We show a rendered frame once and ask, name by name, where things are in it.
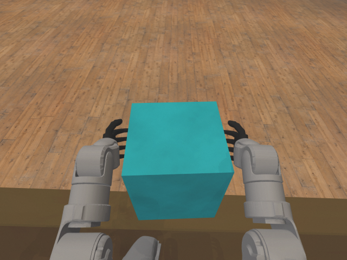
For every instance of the carton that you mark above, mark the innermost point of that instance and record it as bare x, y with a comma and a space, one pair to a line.
177, 163

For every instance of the right robot hand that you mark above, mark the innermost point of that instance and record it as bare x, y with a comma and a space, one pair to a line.
240, 134

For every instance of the left robot upper arm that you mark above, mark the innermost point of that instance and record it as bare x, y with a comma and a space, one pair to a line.
84, 246

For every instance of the robot right forearm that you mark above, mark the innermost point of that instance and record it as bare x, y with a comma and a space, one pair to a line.
265, 198

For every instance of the right robot upper arm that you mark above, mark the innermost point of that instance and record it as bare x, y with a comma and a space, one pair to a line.
271, 244

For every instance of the left robot hand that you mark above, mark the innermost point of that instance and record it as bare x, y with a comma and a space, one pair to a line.
111, 132

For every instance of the left robot thigh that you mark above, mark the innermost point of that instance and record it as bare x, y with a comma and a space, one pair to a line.
145, 248

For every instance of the robot left forearm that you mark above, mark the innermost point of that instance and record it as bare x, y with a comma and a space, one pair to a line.
90, 191

